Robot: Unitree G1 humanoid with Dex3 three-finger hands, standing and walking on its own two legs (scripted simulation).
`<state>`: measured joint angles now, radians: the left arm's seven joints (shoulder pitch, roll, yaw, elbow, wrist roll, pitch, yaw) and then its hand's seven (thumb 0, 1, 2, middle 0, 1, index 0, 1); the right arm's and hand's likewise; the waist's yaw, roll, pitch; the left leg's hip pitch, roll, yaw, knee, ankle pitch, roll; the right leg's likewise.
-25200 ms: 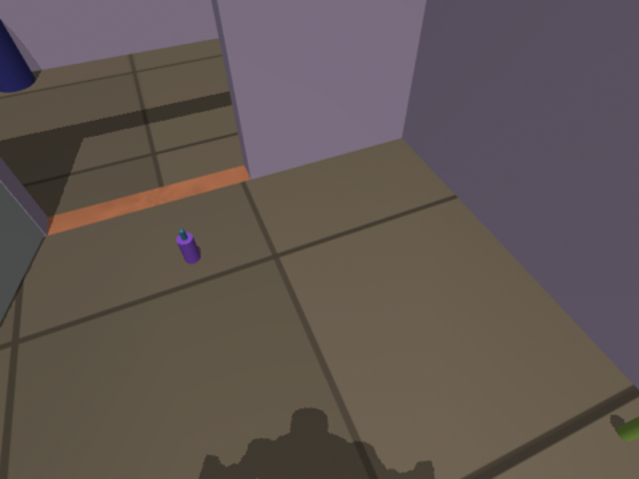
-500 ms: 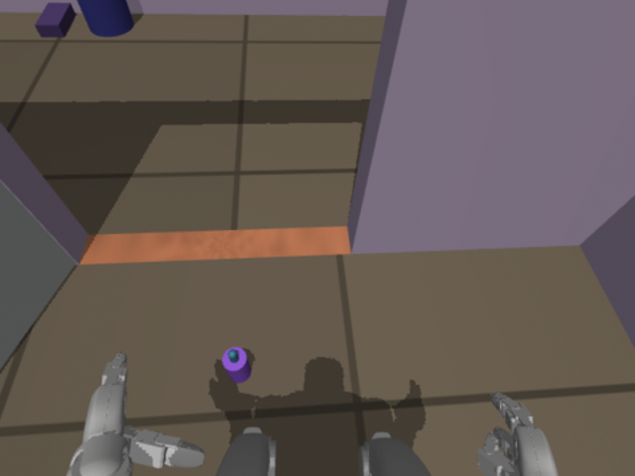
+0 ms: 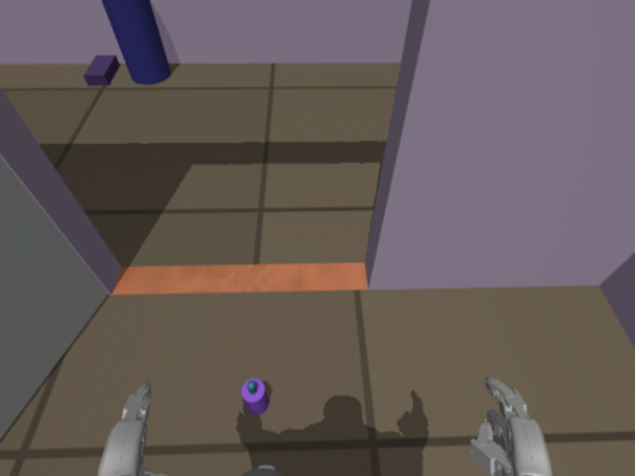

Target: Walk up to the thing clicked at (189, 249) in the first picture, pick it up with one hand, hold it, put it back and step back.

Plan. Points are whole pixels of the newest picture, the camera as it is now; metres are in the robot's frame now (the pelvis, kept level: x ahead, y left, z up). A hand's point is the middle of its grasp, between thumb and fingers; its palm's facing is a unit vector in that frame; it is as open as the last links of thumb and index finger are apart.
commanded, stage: home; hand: left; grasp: from the side
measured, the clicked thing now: (254, 394) +0.41 +0.19 -0.63
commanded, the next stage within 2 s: stand in 1.40 s
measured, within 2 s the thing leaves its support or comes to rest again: neither
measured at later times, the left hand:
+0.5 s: hand (191, 456) +0.17 +0.17 -0.06, palm faces +0.09 -0.95 -0.28, open 17.4 cm
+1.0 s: hand (188, 459) +0.16 +0.17 -0.05, palm faces +0.10 -0.96 -0.28, open 17.3 cm
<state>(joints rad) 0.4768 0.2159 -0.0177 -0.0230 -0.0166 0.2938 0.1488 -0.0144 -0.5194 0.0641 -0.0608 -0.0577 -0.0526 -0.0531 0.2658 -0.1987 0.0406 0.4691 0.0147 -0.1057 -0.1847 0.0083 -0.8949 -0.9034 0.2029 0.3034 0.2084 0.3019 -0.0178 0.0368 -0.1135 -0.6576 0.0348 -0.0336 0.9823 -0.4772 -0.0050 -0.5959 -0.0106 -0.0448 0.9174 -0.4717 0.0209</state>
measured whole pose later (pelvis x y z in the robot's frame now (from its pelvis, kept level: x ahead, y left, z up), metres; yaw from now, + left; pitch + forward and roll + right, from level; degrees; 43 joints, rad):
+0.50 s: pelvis +0.00 -0.01 +0.00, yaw +0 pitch +8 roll -2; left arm 0.47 0.20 -0.02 0.01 -0.02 0.28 0.13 -0.01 -0.53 0.06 -0.06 -0.06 -0.05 -0.05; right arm 0.28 -0.21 0.03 0.50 0.01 -0.11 -0.18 0.01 -0.90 -0.90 0.20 0.30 0.21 0.30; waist -0.03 0.04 -0.11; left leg -0.63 0.04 -0.04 0.95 -0.46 -0.02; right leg -0.58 0.00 -0.05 0.90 -0.47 0.01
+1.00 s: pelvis +0.00 -0.01 +0.00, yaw +0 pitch +8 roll -2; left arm 0.46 0.20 -0.01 0.00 -0.02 0.27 0.13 -0.01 -0.51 0.07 -0.06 -0.06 -0.06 -0.06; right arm 0.27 -0.21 0.03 0.51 0.01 -0.13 -0.18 0.01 -0.90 -0.90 0.20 0.30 0.21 0.30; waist -0.02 0.04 -0.10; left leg -0.63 0.04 -0.03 0.95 -0.45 -0.02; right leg -0.58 -0.01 -0.05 0.90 -0.46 0.01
